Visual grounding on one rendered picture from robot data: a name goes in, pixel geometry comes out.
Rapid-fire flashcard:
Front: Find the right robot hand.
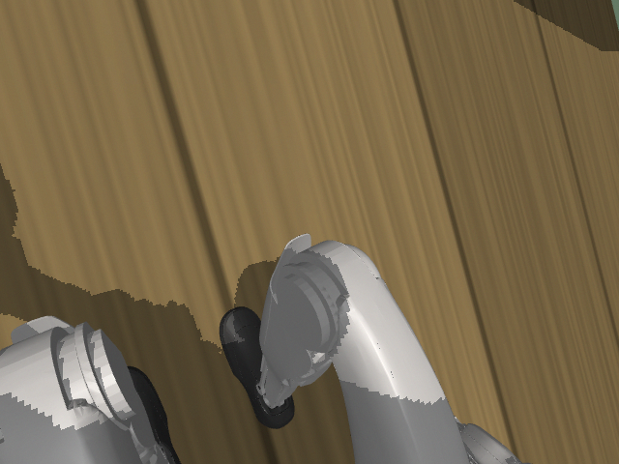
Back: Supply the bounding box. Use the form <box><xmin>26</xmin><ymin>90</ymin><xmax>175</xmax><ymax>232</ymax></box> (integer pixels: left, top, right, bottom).
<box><xmin>455</xmin><ymin>416</ymin><xmax>522</xmax><ymax>464</ymax></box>

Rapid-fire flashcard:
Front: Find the right robot foot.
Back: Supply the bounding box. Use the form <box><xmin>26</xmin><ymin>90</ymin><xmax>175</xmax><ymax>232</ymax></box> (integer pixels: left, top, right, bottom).
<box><xmin>220</xmin><ymin>306</ymin><xmax>294</xmax><ymax>429</ymax></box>

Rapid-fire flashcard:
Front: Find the left robot foot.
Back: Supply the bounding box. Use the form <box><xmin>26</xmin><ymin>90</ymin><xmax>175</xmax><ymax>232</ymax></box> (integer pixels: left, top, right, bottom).
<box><xmin>128</xmin><ymin>366</ymin><xmax>181</xmax><ymax>464</ymax></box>

